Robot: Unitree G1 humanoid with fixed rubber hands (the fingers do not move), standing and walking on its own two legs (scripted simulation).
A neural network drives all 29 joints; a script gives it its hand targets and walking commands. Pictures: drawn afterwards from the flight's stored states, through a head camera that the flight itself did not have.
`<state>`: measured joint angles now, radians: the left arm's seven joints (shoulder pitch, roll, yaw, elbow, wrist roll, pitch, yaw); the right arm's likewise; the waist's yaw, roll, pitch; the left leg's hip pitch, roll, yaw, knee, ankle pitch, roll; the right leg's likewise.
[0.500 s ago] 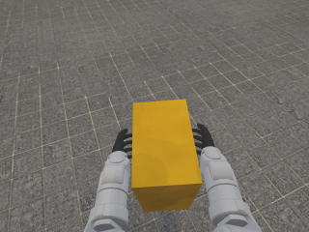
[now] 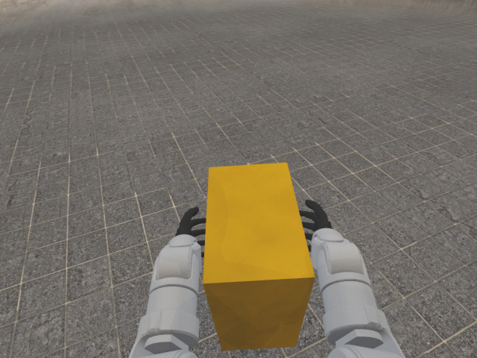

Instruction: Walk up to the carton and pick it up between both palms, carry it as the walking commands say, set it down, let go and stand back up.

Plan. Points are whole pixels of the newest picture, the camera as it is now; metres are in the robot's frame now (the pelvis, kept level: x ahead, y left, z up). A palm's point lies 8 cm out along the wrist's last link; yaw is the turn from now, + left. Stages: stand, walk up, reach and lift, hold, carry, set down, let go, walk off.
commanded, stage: reach and lift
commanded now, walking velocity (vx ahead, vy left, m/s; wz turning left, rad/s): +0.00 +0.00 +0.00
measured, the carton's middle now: (253, 259) +0.33 +0.00 -0.01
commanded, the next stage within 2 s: hold in 0.92 s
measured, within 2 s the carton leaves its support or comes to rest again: neither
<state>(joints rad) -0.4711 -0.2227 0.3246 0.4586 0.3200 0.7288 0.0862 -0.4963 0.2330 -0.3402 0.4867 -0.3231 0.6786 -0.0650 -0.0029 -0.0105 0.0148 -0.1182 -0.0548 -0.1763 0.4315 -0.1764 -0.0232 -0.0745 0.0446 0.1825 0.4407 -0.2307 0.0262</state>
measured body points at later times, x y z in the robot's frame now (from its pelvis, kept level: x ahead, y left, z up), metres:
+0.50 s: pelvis +0.01 +0.00 +0.00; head -0.04 +0.01 +0.45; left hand +0.33 +0.12 +0.05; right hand +0.33 -0.13 +0.06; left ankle +0.05 +0.13 -0.74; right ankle +0.02 -0.14 -0.74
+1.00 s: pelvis +0.01 +0.00 +0.00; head -0.05 +0.01 +0.45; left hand +0.33 +0.12 +0.05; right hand +0.33 -0.13 +0.06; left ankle +0.05 +0.13 -0.74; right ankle +0.02 -0.14 -0.74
